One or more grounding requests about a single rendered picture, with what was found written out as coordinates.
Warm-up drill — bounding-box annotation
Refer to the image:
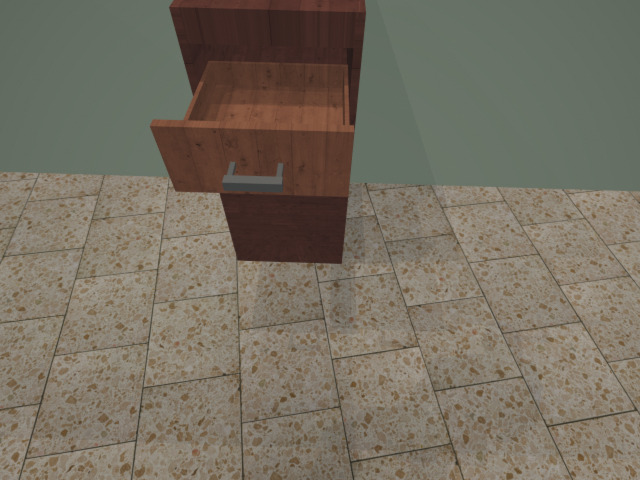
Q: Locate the handle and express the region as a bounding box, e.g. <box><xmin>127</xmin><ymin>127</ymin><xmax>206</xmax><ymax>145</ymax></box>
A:
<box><xmin>222</xmin><ymin>162</ymin><xmax>284</xmax><ymax>192</ymax></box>

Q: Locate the cabinet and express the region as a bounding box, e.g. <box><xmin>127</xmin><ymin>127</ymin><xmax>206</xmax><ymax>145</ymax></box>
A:
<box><xmin>169</xmin><ymin>0</ymin><xmax>366</xmax><ymax>264</ymax></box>

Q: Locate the drawer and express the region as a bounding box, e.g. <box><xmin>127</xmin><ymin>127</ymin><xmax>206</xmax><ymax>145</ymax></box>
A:
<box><xmin>150</xmin><ymin>61</ymin><xmax>354</xmax><ymax>197</ymax></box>

